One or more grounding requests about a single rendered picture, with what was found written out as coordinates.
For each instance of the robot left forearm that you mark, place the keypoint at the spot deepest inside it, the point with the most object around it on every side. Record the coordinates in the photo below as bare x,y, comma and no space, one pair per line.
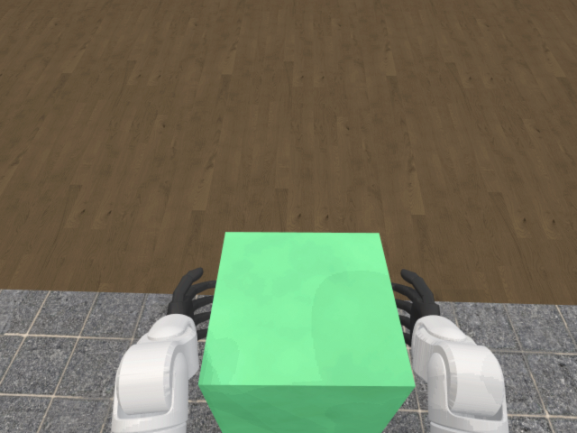
151,382

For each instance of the robot right hand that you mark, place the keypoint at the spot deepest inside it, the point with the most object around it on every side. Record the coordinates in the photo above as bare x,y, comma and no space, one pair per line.
422,298

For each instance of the robot right forearm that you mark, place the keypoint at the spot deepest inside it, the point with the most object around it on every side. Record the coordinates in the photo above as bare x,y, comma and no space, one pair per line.
465,384

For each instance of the robot left hand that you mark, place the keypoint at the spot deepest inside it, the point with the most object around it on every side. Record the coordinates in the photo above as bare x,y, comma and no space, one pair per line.
183,302

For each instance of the carton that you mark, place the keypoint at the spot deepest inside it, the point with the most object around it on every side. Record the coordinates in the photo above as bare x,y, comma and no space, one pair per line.
304,336

